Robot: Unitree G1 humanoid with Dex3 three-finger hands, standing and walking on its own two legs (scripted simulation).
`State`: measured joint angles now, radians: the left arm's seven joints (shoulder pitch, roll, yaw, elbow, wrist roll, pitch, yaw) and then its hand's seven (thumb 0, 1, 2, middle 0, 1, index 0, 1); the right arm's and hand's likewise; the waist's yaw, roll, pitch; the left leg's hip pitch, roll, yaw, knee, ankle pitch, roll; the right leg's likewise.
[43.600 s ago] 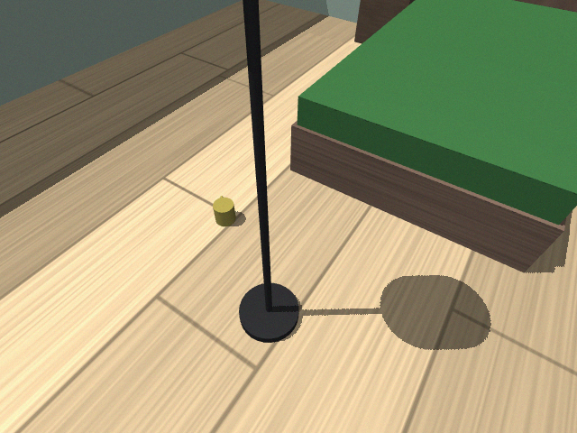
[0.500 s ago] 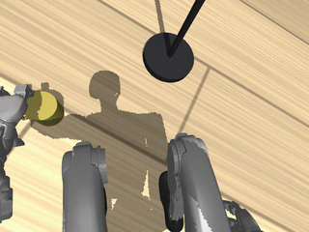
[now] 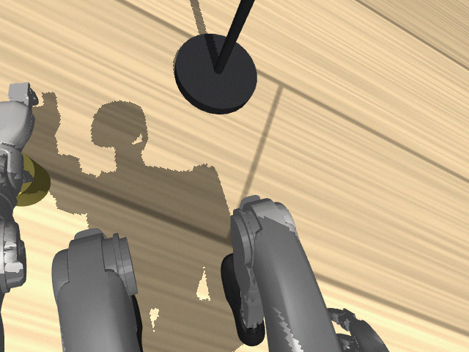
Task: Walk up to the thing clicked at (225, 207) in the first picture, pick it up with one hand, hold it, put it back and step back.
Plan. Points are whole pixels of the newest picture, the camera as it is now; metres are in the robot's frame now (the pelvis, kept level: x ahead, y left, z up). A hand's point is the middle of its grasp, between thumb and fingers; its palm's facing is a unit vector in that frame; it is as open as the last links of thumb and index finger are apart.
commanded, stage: approach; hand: left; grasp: from above
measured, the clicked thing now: (5, 182) +0.44 +0.33 -0.27
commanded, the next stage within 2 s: close in in 0.14 s
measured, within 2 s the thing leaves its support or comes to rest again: leaves its support in 0.62 s
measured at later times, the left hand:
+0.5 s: hand out of the picture +0.39 +0.33 -0.19, palm faces -0.46 -0.14 -0.87, open 13.9 cm
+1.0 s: hand (10, 165) +0.46 +0.30 -0.22, palm faces -0.43 -0.10 -0.90, open 14.3 cm
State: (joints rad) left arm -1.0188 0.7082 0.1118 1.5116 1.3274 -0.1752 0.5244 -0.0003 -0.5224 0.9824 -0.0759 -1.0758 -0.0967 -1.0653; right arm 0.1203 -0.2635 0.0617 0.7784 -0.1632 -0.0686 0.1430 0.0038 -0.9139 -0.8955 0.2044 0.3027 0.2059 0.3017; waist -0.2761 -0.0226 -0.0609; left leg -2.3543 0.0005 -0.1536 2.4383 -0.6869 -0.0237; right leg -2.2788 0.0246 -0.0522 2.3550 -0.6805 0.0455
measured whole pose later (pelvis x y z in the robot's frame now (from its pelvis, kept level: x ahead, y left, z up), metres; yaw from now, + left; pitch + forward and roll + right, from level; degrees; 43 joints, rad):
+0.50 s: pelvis -0.01 +0.00 +0.00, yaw +0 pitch +30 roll -9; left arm -0.82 0.78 0.09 1.41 1.26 -0.40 0.44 0.00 -0.50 0.93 -0.06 -1.08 -0.11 -1.05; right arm 0.10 -0.31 0.07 0.77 -0.17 -0.01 0.14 0.01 -0.91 -0.89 0.21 0.30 0.21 0.30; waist -0.17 -0.07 0.00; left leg -2.32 -0.01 -0.17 2.46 -0.68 -0.02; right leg -2.23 0.02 -0.07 2.37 -0.68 0.05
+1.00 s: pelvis +0.00 +0.01 -0.02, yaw -3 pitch +32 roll -11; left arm -1.00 0.83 0.14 1.63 1.25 -0.16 0.54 0.00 -0.47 0.93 -0.06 -1.06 -0.01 -1.02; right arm 0.14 -0.27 0.17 0.74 -0.23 -0.09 0.21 0.00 -0.90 -0.90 0.20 0.30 0.21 0.30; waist -0.31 -0.03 0.03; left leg -2.38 0.00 -0.19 2.52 -0.71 0.00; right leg -2.28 0.04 -0.08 2.39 -0.69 0.06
